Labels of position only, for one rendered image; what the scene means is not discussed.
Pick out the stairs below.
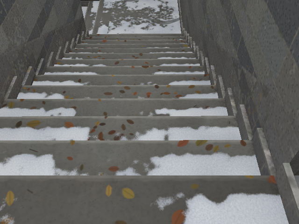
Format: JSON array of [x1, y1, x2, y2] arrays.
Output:
[[0, 34, 261, 175], [81, 1, 100, 35]]

